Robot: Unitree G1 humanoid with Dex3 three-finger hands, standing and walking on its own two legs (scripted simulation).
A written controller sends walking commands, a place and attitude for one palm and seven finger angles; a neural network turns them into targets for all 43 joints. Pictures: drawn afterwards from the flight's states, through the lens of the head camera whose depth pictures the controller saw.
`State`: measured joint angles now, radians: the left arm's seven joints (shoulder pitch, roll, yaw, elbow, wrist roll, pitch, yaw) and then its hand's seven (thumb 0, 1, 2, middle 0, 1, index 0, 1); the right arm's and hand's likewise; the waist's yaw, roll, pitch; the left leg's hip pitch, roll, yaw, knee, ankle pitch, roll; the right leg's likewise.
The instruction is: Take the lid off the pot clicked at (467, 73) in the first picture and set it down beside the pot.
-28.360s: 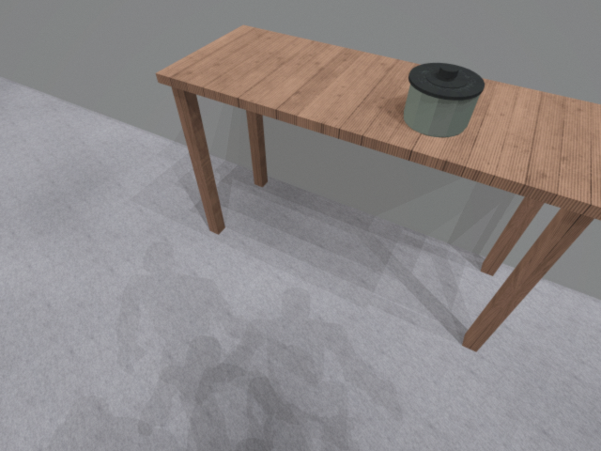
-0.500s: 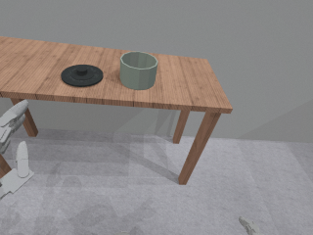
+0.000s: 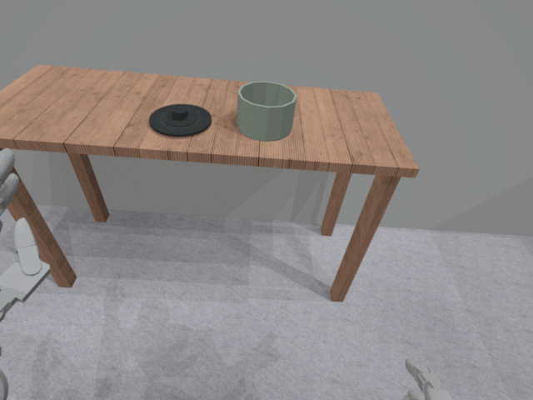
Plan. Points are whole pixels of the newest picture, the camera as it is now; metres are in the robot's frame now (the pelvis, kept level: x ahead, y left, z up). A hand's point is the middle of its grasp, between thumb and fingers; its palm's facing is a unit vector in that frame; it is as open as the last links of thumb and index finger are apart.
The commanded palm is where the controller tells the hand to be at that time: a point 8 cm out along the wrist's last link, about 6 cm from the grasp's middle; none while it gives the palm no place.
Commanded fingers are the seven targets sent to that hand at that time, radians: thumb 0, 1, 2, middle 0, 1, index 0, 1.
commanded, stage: stop stepping back and stand still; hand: left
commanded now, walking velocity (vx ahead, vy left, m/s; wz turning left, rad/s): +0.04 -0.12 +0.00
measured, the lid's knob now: (180, 112) +0.84 +0.29 +0.02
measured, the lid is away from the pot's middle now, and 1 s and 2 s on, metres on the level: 0.24 0.24 0.24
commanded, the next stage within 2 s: let the arm hang, fingers relaxed in 0.98 s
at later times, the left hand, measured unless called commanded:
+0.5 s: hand out of the picture +0.03 +0.18 -0.18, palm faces +0.13 -0.98 -0.18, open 7.1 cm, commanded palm none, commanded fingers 0.00 0.90 0.90 -0.20 -0.30 -0.20 -0.30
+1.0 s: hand out of the picture +0.07 +0.20 -0.16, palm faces +0.12 -0.97 -0.22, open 7.3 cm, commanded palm none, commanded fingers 0.00 0.90 0.90 -0.20 -0.30 -0.20 -0.30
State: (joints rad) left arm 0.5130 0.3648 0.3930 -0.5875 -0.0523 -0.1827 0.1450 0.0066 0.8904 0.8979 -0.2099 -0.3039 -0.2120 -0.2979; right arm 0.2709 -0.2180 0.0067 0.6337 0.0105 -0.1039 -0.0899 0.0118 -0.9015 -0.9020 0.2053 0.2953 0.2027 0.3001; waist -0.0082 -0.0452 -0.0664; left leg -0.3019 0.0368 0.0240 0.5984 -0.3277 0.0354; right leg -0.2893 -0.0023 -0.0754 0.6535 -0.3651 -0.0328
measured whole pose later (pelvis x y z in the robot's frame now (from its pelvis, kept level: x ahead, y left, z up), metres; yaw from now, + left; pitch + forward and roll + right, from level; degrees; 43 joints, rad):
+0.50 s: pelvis +0.02 -0.01 -0.01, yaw +6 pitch +0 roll +1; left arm 0.34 0.19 0.04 0.89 0.01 0.07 0.00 0.00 0.97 0.90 -0.20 -0.30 -0.20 -0.29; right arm 0.32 -0.19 -0.02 0.86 -0.03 0.01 -0.01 0.01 -0.91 -0.90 0.20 0.29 0.20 0.30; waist -0.02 -0.05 0.04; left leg -0.34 0.07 0.03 0.69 -0.36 -0.05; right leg -0.32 -0.01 -0.08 0.72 -0.39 -0.04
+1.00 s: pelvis +0.06 +0.01 +0.01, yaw +5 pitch +0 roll +0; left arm 0.22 0.16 0.03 1.10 0.00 0.00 0.05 0.01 0.94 0.90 -0.20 -0.30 -0.20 -0.29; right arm 0.27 -0.13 -0.03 1.09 -0.01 0.01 -0.05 0.02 -0.94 -0.90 0.20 0.29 0.20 0.30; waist -0.01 0.01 0.06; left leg -0.17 0.04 0.08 0.49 -0.32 -0.01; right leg -0.15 0.00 -0.06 0.48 -0.32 -0.02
